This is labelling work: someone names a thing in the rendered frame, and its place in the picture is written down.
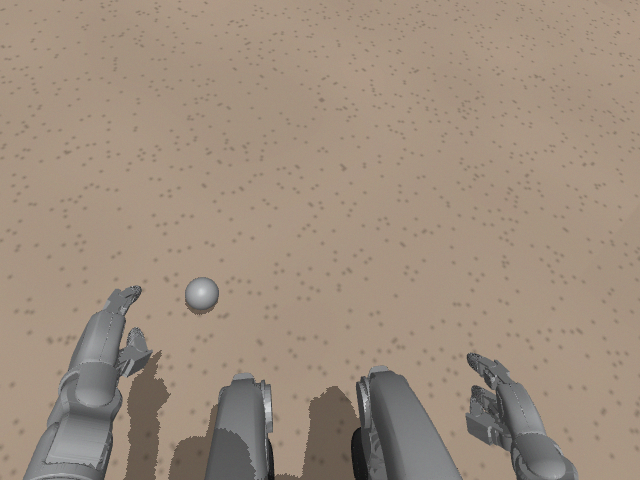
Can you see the left robot arm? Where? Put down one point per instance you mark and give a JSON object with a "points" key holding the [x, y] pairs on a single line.
{"points": [[78, 441]]}

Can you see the right robot arm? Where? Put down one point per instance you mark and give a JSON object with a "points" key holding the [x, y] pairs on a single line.
{"points": [[538, 457]]}

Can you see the right robot foot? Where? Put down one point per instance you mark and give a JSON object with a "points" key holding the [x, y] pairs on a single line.
{"points": [[358, 459]]}

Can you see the left robot hand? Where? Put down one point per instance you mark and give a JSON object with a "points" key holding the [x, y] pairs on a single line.
{"points": [[102, 335]]}

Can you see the ball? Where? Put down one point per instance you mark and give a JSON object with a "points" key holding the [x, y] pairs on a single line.
{"points": [[202, 293]]}

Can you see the right robot hand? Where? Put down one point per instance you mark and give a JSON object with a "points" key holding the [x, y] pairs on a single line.
{"points": [[512, 412]]}

